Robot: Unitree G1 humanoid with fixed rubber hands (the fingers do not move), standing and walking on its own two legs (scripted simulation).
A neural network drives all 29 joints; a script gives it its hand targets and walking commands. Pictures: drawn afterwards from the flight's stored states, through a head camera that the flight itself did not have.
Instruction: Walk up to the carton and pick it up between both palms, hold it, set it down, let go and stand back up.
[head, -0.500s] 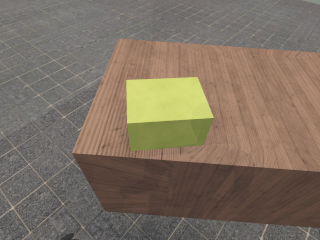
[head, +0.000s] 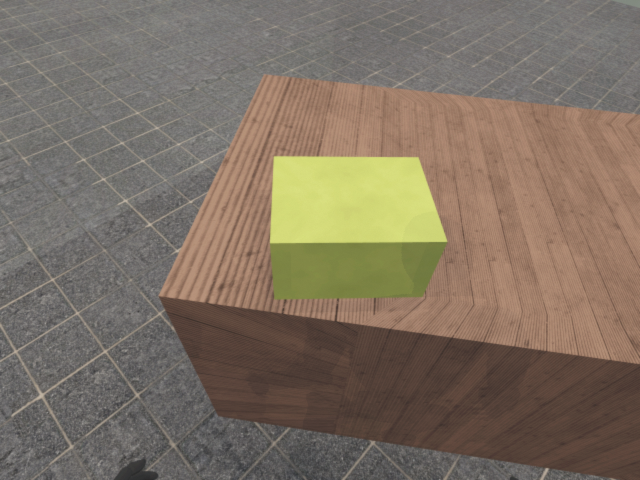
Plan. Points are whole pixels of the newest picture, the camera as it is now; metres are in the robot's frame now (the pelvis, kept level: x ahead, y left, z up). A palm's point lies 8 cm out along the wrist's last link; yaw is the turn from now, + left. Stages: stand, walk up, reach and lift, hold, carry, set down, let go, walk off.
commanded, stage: walk up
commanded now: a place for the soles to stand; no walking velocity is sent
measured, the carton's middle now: (348, 226) +0.53 -0.01 -0.02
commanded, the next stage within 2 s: none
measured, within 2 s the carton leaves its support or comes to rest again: neither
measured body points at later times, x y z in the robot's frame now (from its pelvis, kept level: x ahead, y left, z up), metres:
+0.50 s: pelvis +0.00 +0.00 +0.00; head +0.01 +0.01 +0.45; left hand +0.08 +0.27 -0.13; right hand +0.10 -0.27 -0.11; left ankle +0.04 +0.14 -0.72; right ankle +0.01 -0.11 -0.72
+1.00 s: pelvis +0.01 +0.03 +0.00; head +0.03 +0.04 +0.45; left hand +0.01 +0.31 -0.13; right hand +0.14 -0.21 -0.12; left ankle +0.03 +0.15 -0.72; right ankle +0.02 -0.11 -0.72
